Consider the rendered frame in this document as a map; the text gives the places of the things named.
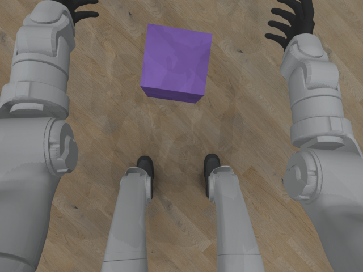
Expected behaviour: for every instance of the right robot hand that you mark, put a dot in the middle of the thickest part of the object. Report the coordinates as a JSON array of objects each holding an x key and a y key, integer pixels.
[{"x": 301, "y": 22}]

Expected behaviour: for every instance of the left robot upper arm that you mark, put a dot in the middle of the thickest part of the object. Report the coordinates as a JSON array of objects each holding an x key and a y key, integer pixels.
[{"x": 34, "y": 154}]

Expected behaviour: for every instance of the robot right foot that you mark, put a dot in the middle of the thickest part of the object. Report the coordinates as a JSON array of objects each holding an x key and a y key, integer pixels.
[{"x": 211, "y": 162}]

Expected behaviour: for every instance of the left robot hand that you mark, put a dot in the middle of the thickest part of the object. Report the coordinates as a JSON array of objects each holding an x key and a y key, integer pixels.
[{"x": 72, "y": 5}]

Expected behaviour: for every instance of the right robot upper arm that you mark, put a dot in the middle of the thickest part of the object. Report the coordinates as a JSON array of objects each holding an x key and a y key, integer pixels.
[{"x": 329, "y": 186}]

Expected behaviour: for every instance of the carton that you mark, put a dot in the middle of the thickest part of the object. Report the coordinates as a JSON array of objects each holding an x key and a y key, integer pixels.
[{"x": 175, "y": 63}]

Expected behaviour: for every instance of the left robot forearm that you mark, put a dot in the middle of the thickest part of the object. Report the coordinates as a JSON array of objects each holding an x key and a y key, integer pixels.
[{"x": 40, "y": 65}]

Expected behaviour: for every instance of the right robot forearm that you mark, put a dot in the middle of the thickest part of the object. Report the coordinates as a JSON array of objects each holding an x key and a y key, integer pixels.
[{"x": 315, "y": 98}]

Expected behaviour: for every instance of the robot left shin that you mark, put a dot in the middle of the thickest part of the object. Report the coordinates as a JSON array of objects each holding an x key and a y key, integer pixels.
[{"x": 133, "y": 170}]

